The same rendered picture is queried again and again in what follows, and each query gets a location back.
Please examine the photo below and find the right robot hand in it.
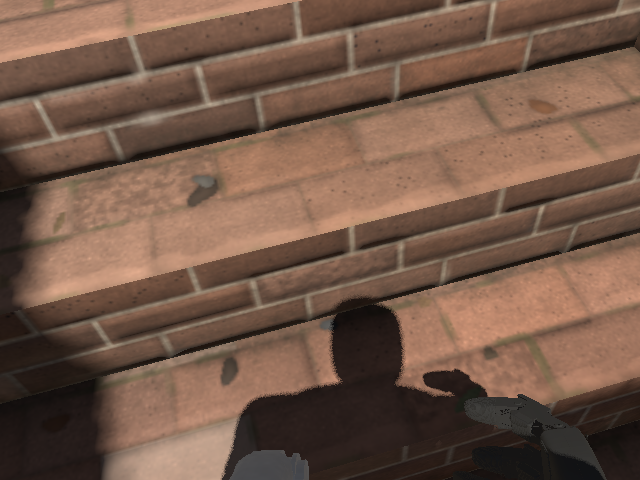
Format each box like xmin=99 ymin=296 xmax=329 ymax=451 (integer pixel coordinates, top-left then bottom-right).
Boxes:
xmin=452 ymin=394 xmax=607 ymax=480

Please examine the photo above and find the left robot thigh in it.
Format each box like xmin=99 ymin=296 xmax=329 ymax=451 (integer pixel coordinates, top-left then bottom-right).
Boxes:
xmin=229 ymin=450 xmax=309 ymax=480

